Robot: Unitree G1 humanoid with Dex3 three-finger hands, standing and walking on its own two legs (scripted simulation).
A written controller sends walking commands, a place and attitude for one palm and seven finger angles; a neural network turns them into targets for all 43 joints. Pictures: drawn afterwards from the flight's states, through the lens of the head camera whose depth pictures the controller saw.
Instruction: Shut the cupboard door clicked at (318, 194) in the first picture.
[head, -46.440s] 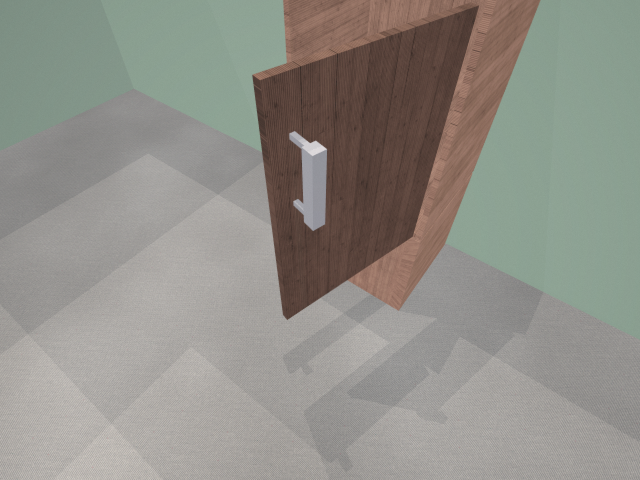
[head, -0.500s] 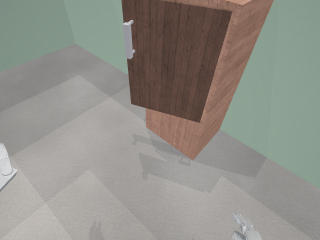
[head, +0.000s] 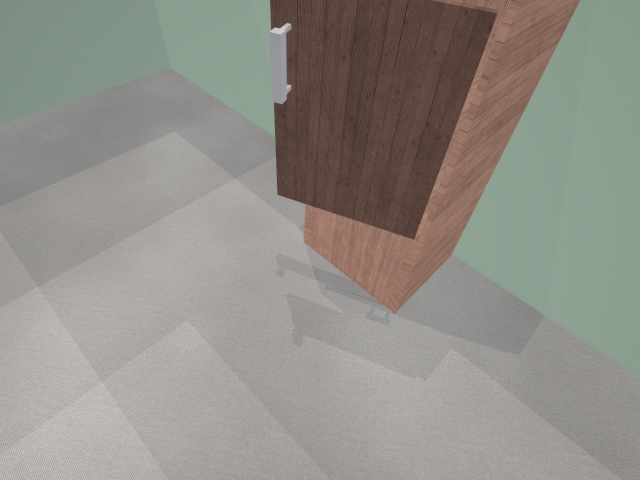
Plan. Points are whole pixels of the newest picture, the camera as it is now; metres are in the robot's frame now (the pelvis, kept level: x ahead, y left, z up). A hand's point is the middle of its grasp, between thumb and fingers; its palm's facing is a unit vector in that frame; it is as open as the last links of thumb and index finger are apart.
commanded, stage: let the arm hang, fingers relaxed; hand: left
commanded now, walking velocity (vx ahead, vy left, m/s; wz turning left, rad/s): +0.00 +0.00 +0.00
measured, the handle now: (283, 63) +0.90 +0.14 +0.08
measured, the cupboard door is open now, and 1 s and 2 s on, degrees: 22 22 22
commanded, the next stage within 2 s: look to check the result in 0.60 s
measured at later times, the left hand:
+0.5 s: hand out of the picture -0.01 +0.17 -0.17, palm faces +0.01 -0.98 -0.18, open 7.4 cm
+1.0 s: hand out of the picture +0.01 +0.19 -0.17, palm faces -0.01 -0.97 -0.24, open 7.4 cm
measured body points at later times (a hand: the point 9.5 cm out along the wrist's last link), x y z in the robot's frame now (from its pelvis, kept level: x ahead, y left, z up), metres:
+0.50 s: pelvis +0.00 +0.01 +0.00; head +0.00 +0.00 +0.45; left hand -0.01 +0.22 -0.16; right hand -0.01 -0.22 -0.16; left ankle +0.06 +0.10 -0.74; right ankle -0.04 -0.10 -0.74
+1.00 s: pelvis +0.01 +0.00 +0.00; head +0.02 -0.01 +0.45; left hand +0.01 +0.24 -0.15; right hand +0.01 -0.24 -0.16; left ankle +0.06 +0.10 -0.74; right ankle -0.04 -0.10 -0.74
